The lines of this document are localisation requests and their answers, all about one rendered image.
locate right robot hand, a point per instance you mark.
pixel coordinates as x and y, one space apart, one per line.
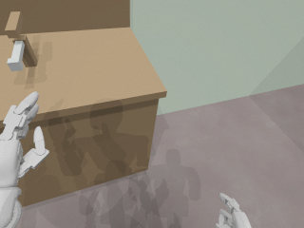
238 218

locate robot left forearm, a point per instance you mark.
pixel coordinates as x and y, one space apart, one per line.
10 207

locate counter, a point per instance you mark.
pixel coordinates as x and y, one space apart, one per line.
98 93

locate left robot hand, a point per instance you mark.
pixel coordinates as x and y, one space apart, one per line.
16 128

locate tap lever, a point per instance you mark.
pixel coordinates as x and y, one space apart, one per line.
15 62

